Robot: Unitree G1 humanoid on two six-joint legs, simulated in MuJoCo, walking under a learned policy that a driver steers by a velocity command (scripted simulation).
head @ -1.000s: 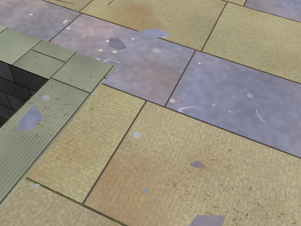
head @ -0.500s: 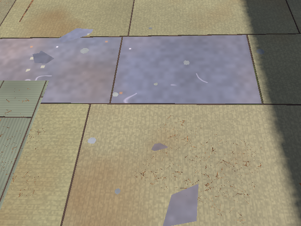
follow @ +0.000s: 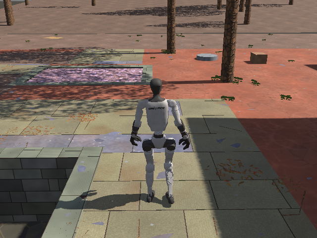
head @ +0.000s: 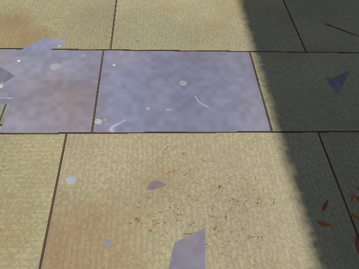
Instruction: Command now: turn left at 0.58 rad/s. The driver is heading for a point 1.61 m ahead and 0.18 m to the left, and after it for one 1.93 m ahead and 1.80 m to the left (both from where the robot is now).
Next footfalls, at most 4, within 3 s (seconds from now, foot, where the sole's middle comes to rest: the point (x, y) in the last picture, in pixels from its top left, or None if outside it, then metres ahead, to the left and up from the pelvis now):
0.20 right None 0.06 -0.11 -0.78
0.62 left None -0.01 0.09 -0.78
1.14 right None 0.32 -0.20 -0.78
1.62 left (214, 202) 0.72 -0.17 -0.78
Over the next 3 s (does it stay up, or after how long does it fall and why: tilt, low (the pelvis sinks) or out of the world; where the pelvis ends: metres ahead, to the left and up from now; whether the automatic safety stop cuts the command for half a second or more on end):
stays up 1.62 0.30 -0.02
